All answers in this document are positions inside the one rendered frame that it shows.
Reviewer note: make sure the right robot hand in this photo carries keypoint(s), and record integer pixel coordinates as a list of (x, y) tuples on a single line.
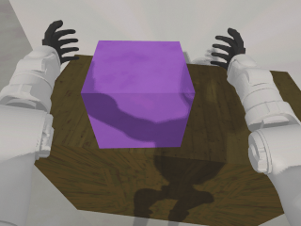
[(236, 48)]

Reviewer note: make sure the carton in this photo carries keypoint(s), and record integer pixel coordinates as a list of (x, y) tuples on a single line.
[(138, 94)]

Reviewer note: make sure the robot left upper arm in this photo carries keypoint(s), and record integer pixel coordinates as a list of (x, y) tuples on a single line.
[(26, 135)]

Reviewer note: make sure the robot right upper arm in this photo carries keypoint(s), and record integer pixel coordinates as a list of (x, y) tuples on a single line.
[(276, 152)]

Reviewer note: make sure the left robot hand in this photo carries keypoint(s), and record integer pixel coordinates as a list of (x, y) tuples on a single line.
[(51, 38)]

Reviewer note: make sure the pedestal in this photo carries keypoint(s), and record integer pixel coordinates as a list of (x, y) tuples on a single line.
[(209, 180)]

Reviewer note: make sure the left robot forearm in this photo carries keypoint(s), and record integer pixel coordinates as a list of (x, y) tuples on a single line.
[(33, 81)]

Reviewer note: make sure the right robot forearm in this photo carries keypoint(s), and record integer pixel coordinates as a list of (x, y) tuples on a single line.
[(259, 95)]

